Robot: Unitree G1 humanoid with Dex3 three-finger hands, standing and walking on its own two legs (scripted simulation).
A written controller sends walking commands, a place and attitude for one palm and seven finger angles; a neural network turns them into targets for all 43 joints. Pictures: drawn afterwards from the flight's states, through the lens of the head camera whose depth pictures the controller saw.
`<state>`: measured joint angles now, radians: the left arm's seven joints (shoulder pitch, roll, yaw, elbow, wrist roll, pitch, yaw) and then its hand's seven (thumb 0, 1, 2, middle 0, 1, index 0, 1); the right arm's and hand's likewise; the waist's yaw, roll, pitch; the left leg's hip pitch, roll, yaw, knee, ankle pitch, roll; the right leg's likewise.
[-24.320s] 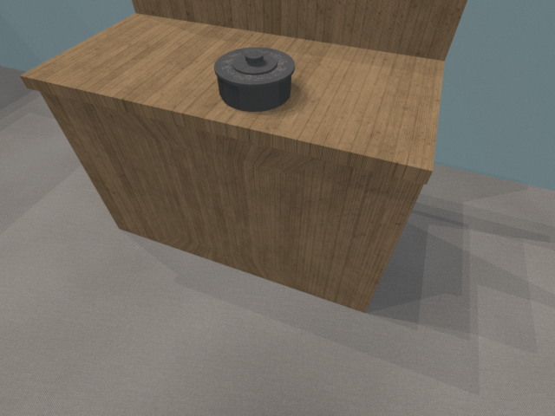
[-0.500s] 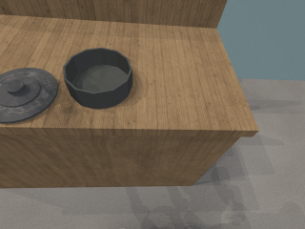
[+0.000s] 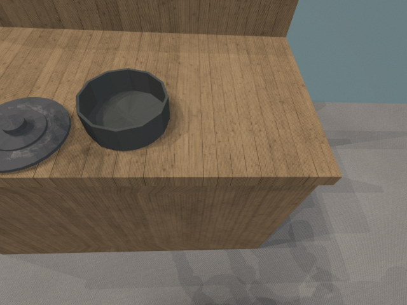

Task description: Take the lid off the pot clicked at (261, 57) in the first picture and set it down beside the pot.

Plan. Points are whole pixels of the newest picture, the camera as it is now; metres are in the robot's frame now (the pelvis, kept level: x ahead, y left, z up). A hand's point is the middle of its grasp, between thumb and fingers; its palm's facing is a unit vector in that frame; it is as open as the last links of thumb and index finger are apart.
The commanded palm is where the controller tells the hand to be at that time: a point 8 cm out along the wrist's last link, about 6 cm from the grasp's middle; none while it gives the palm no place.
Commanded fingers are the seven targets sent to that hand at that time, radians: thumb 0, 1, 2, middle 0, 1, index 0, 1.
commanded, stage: draw the hand back to the body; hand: left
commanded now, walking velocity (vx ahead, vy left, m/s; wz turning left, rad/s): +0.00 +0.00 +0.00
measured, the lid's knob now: (13, 124) +0.49 +0.38 +0.05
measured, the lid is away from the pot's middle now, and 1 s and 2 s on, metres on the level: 0.23 0.23 0.23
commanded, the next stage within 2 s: step back with the hand held close in 1.96 s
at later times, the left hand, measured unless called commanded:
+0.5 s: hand out of the picture +0.42 +0.30 +0.24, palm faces +0.50 -0.83 -0.23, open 10.8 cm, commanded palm +0.35 +0.33 +0.25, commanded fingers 0.00 0.23 0.73 -0.31 -0.70 -0.31 -0.70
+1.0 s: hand out of the picture +0.34 +0.26 +0.24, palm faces +0.55 -0.80 -0.23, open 8.5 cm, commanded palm +0.27 +0.28 +0.24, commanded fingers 0.00 0.81 0.88 -0.22 -0.36 -0.22 -0.36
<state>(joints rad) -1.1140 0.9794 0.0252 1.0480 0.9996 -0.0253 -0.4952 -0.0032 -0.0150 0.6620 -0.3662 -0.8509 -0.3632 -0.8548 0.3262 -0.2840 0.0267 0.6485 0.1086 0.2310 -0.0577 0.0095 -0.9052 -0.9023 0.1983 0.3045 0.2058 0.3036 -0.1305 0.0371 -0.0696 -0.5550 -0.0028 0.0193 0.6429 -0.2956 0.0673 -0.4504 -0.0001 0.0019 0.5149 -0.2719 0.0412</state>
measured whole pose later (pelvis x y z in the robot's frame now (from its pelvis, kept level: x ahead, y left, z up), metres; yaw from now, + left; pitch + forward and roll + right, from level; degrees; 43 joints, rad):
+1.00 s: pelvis +0.02 -0.06 +0.02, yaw +0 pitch -2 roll +0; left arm -0.23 0.47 0.43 0.17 -0.09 -0.05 0.09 0.00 0.58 0.82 -0.26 -0.49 -0.25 -0.49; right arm 0.18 -0.26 0.03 0.68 0.05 -0.03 -0.07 0.02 -0.91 -0.90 0.20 0.30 0.20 0.30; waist 0.03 0.05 0.01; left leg -0.12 0.04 0.01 0.39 -0.23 -0.01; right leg -0.06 0.04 0.00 0.33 -0.24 -0.03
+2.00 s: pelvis -0.01 -0.04 +0.02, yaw +1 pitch -7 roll -1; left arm 0.43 0.34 0.33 -0.52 -0.09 -0.10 0.08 0.01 0.88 0.90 -0.21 -0.30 -0.21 -0.31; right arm 0.17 -0.20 0.04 0.67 -0.01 -0.12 -0.07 0.02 -0.90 -0.90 0.20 0.30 0.21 0.30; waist 0.08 0.06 0.03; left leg -0.07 0.02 0.00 0.39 -0.20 0.01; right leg 0.02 0.02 -0.02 0.31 -0.20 -0.01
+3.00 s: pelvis -0.11 -0.01 +0.00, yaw +2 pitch +1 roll -3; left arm 0.55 0.44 0.47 -0.68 -0.04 -0.27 0.13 0.01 0.88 0.90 -0.21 -0.30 -0.21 -0.31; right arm 0.27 -0.19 -0.01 0.55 0.00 -0.11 -0.07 0.02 -0.90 -0.90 0.20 0.30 0.21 0.30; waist -0.02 0.01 -0.02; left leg -0.48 0.00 0.01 0.59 -0.13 0.05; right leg -0.27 0.05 0.01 0.58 -0.30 0.00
